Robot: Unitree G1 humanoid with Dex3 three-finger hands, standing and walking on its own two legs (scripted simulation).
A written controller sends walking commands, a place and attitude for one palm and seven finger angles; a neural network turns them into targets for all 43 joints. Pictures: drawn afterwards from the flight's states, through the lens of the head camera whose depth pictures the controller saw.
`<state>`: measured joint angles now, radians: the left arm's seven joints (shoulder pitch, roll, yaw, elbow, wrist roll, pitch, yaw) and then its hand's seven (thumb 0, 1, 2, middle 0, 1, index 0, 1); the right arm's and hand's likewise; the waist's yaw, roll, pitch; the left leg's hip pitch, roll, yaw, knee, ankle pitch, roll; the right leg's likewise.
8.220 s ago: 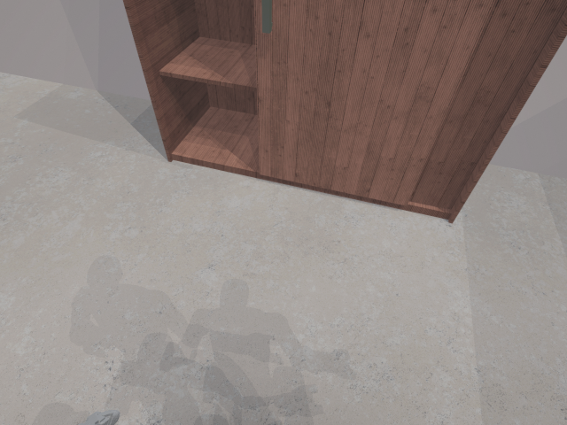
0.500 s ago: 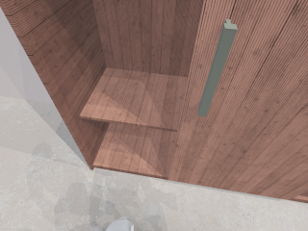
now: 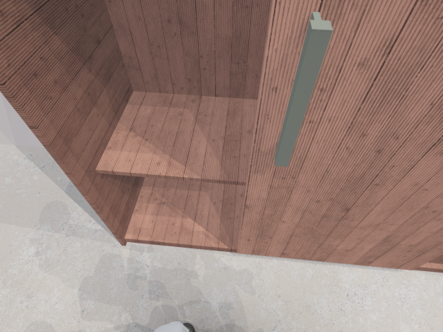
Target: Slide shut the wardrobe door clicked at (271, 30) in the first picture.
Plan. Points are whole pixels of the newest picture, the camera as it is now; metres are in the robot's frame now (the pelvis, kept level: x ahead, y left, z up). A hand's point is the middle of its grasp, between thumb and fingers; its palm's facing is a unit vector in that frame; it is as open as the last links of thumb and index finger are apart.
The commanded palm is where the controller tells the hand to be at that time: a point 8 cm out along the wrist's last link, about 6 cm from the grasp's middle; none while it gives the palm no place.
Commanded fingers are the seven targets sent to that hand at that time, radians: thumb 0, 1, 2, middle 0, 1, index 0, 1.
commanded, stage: come to a stop and stand still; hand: right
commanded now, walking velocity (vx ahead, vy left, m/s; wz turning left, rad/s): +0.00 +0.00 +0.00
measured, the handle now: (295, 102) +0.47 -0.11 +0.16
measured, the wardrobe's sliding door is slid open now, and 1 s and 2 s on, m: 0.52 0.52 0.52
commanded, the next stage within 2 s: look again from close up in 1.64 s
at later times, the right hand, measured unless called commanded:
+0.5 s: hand out of the picture -0.06 -0.23 -0.16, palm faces +0.00 +0.97 -0.23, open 7.4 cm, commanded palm none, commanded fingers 0.00 -0.90 -0.90 0.20 0.30 0.20 0.30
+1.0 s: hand out of the picture -0.10 -0.16 -0.16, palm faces +0.02 +0.99 -0.15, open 7.4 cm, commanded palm none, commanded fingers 0.00 -0.90 -0.90 0.20 0.30 0.20 0.30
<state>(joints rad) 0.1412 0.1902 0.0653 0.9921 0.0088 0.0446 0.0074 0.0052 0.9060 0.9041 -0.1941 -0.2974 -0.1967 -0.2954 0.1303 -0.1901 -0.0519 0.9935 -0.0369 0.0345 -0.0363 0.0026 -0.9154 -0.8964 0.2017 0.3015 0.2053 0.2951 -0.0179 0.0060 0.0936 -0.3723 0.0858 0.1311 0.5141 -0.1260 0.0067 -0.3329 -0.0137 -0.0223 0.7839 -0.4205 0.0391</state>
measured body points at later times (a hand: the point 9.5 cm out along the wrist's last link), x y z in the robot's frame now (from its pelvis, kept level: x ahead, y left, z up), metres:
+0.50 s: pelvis -0.05 -0.05 +0.01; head -0.04 -0.04 +0.46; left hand -0.05 +0.17 -0.15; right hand -0.06 -0.28 -0.14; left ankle -0.11 +0.06 -0.73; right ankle -0.02 -0.12 -0.73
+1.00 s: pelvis -0.06 -0.02 +0.01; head -0.06 -0.01 +0.46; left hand -0.12 +0.18 -0.15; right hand -0.10 -0.21 -0.15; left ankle -0.11 +0.06 -0.73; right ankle -0.02 -0.12 -0.73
